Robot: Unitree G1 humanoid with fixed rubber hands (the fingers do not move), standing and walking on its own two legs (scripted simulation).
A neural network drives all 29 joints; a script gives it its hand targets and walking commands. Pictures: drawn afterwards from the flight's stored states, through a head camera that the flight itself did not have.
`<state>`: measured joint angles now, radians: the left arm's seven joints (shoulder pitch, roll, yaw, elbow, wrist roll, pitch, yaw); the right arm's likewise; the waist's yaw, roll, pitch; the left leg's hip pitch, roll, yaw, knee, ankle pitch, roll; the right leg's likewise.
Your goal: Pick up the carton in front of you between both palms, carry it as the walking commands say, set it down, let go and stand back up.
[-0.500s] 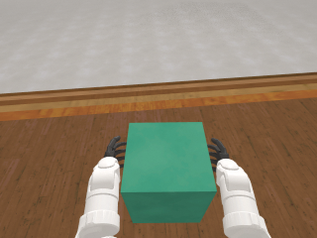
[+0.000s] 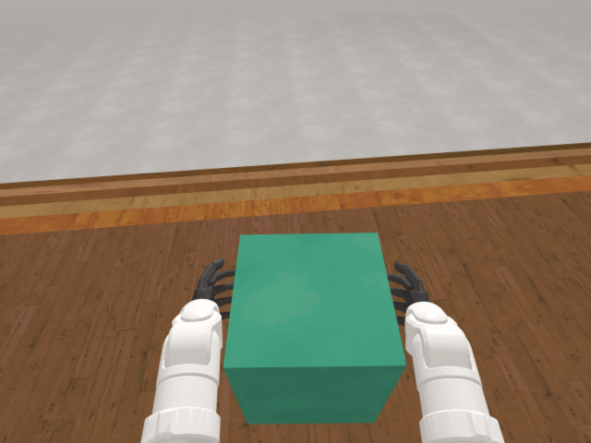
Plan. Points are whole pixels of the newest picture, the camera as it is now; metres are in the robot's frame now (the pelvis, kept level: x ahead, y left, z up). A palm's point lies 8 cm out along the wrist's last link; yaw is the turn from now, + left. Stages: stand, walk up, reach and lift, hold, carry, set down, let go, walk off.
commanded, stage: reach and lift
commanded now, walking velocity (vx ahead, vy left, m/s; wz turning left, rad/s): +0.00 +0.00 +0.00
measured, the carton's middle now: (309, 332) +0.30 +0.00 -0.05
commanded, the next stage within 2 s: hold in 0.22 s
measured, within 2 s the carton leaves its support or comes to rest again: neither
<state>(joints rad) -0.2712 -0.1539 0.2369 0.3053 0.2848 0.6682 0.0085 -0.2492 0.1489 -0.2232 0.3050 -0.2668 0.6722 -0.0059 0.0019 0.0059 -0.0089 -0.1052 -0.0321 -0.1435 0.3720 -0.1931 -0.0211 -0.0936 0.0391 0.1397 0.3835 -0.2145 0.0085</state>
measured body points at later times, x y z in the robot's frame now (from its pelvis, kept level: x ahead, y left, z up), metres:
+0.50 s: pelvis -0.01 +0.00 +0.00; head -0.07 +0.00 +0.45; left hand +0.29 +0.15 +0.05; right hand +0.28 -0.15 +0.04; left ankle +0.01 +0.14 -0.75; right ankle +0.00 -0.13 -0.75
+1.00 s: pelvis -0.01 +0.00 +0.00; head -0.05 -0.01 +0.45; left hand +0.30 +0.15 +0.05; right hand +0.29 -0.15 +0.04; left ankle +0.01 +0.14 -0.75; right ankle +0.00 -0.13 -0.75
